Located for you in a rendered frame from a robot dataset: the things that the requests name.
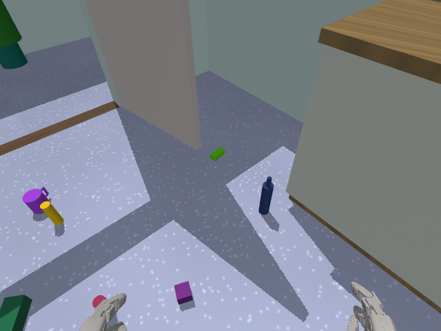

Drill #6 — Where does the potted plant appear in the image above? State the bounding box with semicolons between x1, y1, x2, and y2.
0;0;28;69

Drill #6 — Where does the left robot hand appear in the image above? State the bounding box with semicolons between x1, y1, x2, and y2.
79;293;127;331

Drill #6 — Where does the right robot hand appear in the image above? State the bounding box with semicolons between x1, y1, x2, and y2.
344;281;397;331

